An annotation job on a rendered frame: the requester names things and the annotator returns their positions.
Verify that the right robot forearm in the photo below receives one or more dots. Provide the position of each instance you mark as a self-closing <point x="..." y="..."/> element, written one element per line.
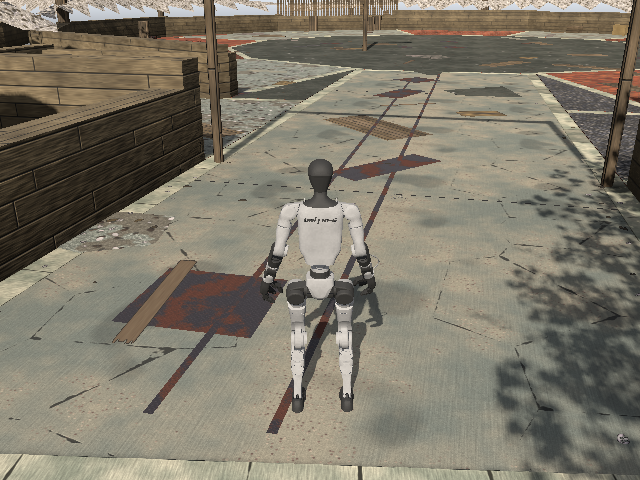
<point x="365" y="264"/>

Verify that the robot right upper arm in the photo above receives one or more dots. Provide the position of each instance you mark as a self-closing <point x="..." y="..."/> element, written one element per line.
<point x="351" y="212"/>

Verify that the left robot forearm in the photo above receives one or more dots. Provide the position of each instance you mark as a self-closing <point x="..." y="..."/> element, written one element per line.
<point x="272" y="266"/>

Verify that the humanoid robot torso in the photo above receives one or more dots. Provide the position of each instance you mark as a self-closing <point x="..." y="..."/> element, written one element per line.
<point x="320" y="238"/>

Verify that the left robot hand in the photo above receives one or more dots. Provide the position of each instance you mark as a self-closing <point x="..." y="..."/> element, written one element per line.
<point x="265" y="288"/>

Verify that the robot left thigh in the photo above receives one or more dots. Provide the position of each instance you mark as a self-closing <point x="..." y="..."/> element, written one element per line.
<point x="296" y="299"/>

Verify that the robot left upper arm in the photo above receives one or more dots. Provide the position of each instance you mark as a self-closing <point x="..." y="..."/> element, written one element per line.
<point x="288" y="212"/>

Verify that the right robot hand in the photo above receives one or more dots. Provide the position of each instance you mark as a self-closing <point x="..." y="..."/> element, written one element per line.
<point x="362" y="281"/>

